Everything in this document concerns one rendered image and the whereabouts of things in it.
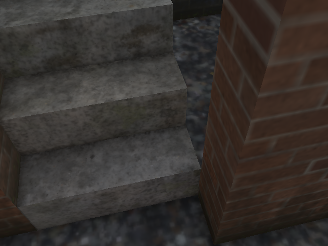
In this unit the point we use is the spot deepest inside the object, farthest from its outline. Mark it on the stairs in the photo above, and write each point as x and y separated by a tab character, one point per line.
95	103

